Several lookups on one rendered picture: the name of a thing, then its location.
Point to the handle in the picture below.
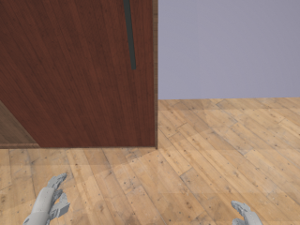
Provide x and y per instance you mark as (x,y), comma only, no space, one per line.
(130,39)

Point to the robot left hand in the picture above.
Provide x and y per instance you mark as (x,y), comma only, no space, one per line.
(45,201)

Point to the left robot forearm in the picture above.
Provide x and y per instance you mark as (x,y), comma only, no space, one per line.
(38,218)

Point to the wardrobe door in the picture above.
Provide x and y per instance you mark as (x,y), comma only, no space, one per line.
(11,131)
(65,71)

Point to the robot right hand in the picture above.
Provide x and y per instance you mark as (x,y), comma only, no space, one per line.
(250,218)

